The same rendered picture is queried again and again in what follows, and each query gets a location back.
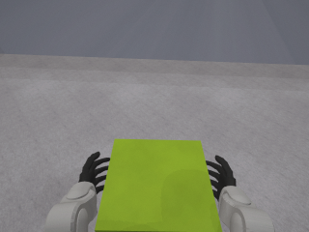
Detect robot right hand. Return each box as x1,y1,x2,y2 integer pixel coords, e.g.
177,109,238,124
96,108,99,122
206,155,237,201

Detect carton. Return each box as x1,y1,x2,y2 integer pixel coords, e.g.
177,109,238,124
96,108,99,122
95,138,223,232

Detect robot right forearm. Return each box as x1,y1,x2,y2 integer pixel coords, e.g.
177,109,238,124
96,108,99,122
218,186,275,232

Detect robot left hand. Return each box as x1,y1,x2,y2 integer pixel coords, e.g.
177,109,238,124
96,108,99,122
78,152,110,194

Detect robot left forearm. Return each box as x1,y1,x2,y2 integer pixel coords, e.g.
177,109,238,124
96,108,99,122
43,181,98,232

